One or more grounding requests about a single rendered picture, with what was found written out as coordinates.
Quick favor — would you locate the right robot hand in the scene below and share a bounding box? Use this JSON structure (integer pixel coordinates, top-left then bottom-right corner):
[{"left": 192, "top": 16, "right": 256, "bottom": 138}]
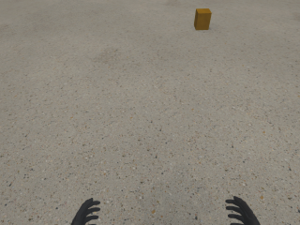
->
[{"left": 225, "top": 196, "right": 261, "bottom": 225}]

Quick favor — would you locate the carton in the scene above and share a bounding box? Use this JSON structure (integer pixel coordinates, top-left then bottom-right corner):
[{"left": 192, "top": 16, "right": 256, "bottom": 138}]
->
[{"left": 194, "top": 8, "right": 212, "bottom": 31}]

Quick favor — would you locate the left robot hand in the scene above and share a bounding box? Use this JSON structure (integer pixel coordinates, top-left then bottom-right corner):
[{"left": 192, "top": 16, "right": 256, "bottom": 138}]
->
[{"left": 70, "top": 198, "right": 100, "bottom": 225}]

